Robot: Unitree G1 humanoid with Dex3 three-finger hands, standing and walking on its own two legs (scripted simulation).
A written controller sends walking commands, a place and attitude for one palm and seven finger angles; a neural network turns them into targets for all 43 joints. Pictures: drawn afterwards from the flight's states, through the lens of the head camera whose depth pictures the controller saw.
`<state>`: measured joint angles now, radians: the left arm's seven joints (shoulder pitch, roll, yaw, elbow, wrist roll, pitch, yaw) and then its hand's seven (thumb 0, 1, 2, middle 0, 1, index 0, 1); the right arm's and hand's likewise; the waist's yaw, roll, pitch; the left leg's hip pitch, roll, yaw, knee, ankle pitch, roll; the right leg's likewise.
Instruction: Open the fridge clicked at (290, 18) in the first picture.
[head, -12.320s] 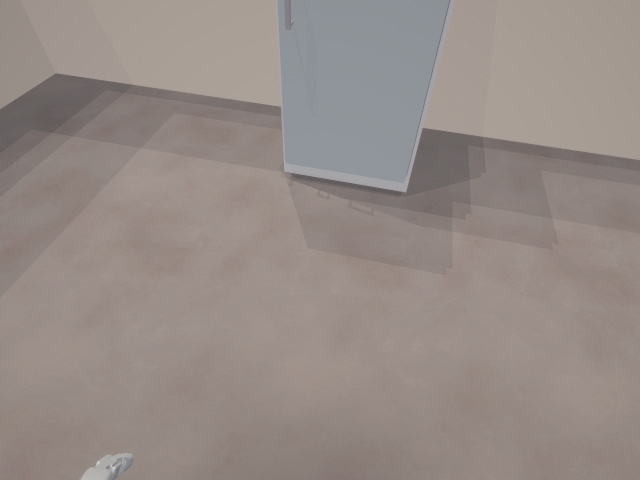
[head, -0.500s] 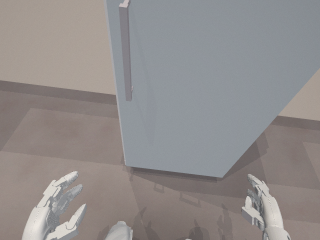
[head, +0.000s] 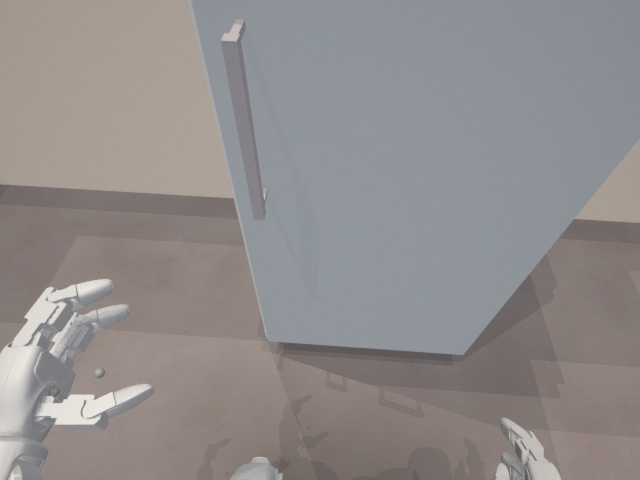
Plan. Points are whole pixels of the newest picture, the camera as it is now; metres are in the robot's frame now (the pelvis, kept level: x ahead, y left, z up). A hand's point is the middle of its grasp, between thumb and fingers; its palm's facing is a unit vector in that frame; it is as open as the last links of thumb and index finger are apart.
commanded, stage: raise the hand to about handle height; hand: left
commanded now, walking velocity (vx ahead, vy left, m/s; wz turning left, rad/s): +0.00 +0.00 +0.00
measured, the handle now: (251, 136) +0.52 +0.13 +0.14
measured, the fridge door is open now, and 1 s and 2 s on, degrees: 0 0 0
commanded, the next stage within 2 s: move the hooked fingers beside the handle in 1.14 s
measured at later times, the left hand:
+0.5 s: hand (65, 319) +0.25 +0.27 +0.12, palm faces +0.04 -1.00 -0.06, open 13.9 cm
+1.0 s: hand (66, 279) +0.27 +0.27 +0.15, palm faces +0.05 -1.00 -0.05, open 14.0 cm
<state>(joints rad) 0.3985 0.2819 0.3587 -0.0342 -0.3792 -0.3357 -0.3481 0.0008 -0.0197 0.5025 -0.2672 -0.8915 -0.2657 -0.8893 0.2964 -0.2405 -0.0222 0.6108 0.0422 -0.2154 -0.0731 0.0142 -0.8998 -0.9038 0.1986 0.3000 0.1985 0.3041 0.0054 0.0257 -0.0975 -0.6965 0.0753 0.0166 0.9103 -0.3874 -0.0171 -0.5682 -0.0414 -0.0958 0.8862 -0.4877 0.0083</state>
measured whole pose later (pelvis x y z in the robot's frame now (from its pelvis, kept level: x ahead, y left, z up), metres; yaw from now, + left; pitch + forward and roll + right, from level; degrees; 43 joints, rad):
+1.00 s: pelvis +0.00 +0.00 +0.03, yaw +0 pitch +3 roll -1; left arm 0.02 0.41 0.45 0.22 -0.37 -0.13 -0.47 -0.02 -0.50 0.30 -0.31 -1.20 -0.30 -1.20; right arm 0.27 -0.27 0.03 0.60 0.06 -0.22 -0.11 0.01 -0.90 -0.90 0.20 0.30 0.20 0.30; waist 0.01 0.02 -0.04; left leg -0.43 0.07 0.03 0.67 -0.29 -0.02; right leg -0.31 -0.03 -0.09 0.64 -0.38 0.00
